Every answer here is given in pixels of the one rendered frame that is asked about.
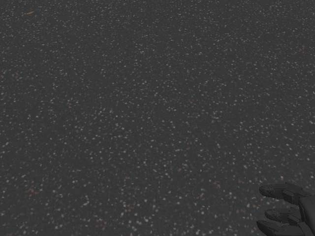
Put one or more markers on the robot right hand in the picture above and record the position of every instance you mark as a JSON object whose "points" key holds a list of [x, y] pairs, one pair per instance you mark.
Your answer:
{"points": [[301, 221]]}

